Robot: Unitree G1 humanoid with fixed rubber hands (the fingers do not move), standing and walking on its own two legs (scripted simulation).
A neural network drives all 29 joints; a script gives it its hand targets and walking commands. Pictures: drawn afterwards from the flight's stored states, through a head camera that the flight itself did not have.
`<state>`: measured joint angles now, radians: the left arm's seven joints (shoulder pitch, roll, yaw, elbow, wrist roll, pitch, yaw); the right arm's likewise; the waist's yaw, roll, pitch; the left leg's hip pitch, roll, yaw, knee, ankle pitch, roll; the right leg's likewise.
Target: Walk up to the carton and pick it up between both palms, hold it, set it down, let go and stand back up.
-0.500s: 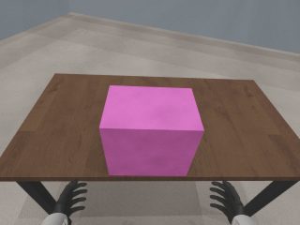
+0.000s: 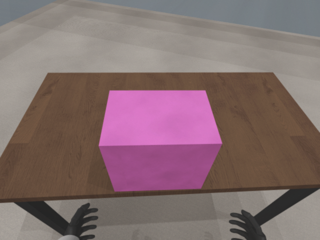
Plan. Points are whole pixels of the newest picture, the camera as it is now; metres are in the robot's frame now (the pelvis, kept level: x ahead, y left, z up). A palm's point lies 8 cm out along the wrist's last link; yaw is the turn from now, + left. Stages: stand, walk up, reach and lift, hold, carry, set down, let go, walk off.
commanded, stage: set down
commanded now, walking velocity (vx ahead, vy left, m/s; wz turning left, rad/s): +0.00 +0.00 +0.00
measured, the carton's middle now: (158, 142) +0.38 +0.03 +0.03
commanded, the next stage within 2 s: let go in 0.54 s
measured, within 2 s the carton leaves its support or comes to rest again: neither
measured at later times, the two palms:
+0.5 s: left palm out of the picture +0.13 +0.23 -0.07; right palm out of the picture +0.15 -0.21 -0.09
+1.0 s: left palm out of the picture +0.13 +0.23 -0.08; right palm out of the picture +0.14 -0.20 -0.10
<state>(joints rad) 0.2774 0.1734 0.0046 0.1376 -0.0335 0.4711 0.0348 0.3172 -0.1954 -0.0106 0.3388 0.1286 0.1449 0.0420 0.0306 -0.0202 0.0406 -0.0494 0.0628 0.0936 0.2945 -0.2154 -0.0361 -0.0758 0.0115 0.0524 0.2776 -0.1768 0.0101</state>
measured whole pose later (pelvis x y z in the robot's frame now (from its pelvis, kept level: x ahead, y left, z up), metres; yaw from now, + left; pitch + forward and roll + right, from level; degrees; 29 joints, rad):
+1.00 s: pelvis -0.03 +0.00 -0.01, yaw +1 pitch -3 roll +0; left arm 0.11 0.19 -0.03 0.46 0.03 0.34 0.01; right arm 0.08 -0.13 -0.07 0.82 0.00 -0.09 0.02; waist 0.04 -0.02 0.05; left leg -0.13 0.05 0.07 0.41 -0.23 -0.02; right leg -0.15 0.00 0.03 0.38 -0.19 0.01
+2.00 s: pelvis +0.02 +0.03 -0.01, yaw +5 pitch +0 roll -1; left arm 0.35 0.17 0.02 1.05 0.02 -0.02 0.05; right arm 0.37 -0.13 -0.03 1.07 -0.02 -0.02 -0.02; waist 0.00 -0.01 -0.02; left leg -0.16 -0.01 0.02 0.50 -0.34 0.02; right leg -0.13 -0.06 -0.02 0.45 -0.31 0.06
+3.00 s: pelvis -0.02 +0.02 -0.01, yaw +6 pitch -2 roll +0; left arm 0.33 0.10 0.00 1.20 0.01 0.00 0.04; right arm 0.36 -0.11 0.00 1.14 -0.02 -0.02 -0.04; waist 0.00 0.00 0.05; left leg -0.17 -0.01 0.01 0.48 -0.28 0.02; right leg -0.14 -0.06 -0.02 0.45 -0.26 0.05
